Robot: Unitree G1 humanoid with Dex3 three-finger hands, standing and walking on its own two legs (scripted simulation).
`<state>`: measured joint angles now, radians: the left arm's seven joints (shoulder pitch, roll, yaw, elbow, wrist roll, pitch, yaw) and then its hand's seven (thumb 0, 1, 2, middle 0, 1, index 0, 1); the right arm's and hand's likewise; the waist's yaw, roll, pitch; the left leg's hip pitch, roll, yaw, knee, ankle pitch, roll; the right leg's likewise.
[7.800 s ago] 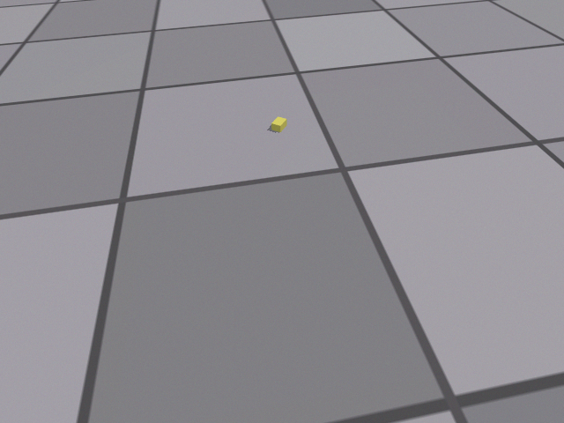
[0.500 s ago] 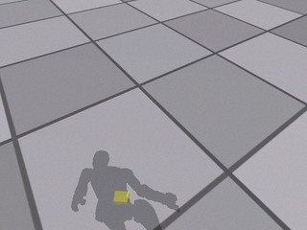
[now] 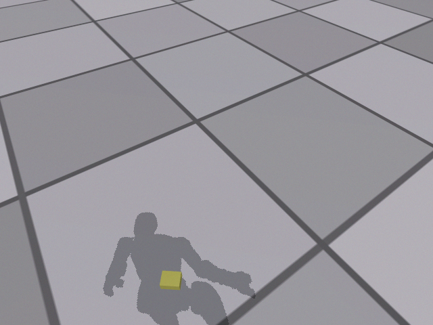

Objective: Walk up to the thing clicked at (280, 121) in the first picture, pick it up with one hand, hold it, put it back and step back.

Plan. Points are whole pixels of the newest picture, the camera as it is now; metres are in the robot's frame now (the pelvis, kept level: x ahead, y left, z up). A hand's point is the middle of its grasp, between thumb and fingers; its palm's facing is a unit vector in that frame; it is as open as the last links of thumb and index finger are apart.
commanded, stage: walk up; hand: left
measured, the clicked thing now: (171, 280) +0.46 +0.23 -0.76
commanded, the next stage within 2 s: stand in 0.02 s
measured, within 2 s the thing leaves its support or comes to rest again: neither
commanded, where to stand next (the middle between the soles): +0.07 +0.01 m, yaw -3 degrees
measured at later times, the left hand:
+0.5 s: hand out of the picture +0.06 +0.24 -0.16, palm faces -0.02 -0.94 -0.33, open 7.4 cm
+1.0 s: hand out of the picture +0.07 +0.23 -0.16, palm faces -0.05 -0.94 -0.34, open 7.4 cm
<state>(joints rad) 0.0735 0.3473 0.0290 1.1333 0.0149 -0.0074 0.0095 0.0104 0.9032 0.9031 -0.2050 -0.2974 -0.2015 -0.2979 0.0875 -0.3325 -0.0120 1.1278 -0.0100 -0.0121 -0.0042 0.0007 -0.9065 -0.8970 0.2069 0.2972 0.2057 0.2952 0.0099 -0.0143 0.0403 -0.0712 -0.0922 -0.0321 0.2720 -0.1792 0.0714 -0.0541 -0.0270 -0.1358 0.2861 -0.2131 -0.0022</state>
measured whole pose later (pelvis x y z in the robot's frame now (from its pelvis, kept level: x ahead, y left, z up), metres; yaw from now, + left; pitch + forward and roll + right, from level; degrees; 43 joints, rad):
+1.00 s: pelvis +0.00 -0.02 +0.00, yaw -2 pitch -2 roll +0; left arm 0.12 0.34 0.00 1.12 0.01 -0.01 0.01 0.01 0.90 0.90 -0.21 -0.30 -0.20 -0.30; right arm 0.11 -0.35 0.02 1.13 0.00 -0.02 -0.01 0.00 -0.91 -0.90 0.21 0.30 0.21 0.30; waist 0.01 -0.01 0.03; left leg -0.06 -0.06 0.00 0.26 -0.18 0.05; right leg -0.04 0.01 -0.11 0.26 -0.19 -0.03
